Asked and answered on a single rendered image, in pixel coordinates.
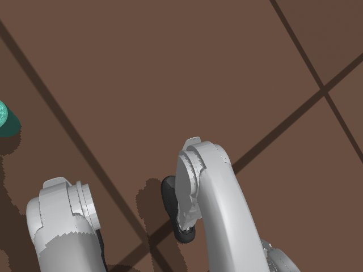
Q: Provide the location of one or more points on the right robot hand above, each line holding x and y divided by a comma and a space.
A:
277, 260

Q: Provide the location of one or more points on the left robot foot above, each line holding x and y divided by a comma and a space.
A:
102, 247

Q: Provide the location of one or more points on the right robot foot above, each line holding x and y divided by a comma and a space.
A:
171, 207

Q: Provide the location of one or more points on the cup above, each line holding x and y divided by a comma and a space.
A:
9, 123

